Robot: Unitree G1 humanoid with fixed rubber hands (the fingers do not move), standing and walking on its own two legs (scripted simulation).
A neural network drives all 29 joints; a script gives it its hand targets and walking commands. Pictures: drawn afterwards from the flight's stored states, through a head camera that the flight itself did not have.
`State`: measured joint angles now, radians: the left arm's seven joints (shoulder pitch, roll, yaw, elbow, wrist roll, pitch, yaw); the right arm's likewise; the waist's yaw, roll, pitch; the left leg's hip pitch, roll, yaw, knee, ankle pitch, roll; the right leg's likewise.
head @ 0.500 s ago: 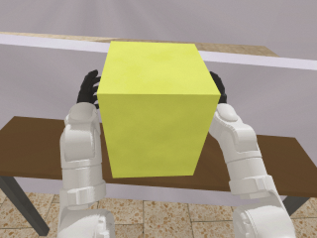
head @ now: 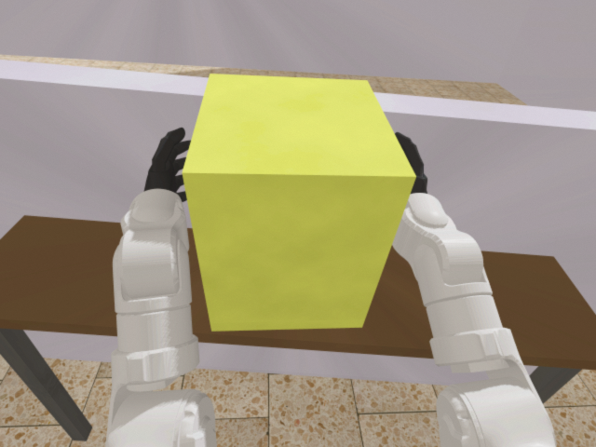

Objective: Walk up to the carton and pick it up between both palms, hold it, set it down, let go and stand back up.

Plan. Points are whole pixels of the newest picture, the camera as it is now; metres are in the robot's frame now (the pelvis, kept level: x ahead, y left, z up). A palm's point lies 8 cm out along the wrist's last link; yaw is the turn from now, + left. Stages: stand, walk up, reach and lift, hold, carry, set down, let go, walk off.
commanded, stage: hold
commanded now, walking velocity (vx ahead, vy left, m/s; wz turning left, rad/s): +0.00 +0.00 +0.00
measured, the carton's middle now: (289, 206) +0.37 +0.01 +0.19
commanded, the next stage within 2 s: none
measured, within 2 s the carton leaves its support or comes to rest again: neither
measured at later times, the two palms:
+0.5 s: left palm (165, 195) +0.35 +0.15 +0.22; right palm (406, 198) +0.35 -0.14 +0.22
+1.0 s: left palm (167, 196) +0.35 +0.15 +0.22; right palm (408, 200) +0.35 -0.14 +0.22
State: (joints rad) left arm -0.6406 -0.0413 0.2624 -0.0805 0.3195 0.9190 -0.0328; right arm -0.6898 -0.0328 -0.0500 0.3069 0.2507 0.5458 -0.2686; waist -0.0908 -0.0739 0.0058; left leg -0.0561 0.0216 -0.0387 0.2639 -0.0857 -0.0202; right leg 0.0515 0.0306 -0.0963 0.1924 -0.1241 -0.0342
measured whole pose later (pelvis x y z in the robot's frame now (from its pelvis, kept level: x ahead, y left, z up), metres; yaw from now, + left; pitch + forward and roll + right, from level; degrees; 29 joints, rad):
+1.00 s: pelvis +0.00 +0.00 +0.00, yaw +0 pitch -7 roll -1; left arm -0.63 -0.04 0.25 -0.10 0.32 0.92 -0.03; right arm -0.67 -0.04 -0.04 0.29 0.26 0.54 -0.27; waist -0.09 -0.07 0.02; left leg -0.05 0.02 -0.04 0.26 -0.09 -0.02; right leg 0.06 0.03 -0.09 0.19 -0.13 -0.03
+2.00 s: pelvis +0.00 +0.00 +0.00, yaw +0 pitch -7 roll -1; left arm -0.63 -0.05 0.25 -0.10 0.32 0.92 -0.03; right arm -0.67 -0.04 -0.05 0.29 0.26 0.54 -0.27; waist -0.10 -0.07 0.02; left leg -0.05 0.02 -0.04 0.27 -0.09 -0.02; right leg 0.06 0.03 -0.09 0.19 -0.13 -0.03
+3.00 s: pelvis +0.00 +0.00 +0.00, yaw +0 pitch -7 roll -1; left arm -0.63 -0.04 0.25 -0.10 0.32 0.92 -0.03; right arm -0.67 -0.04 -0.05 0.29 0.26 0.54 -0.27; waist -0.10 -0.08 0.02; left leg -0.05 0.02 -0.04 0.27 -0.09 -0.02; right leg 0.06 0.03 -0.10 0.19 -0.13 -0.03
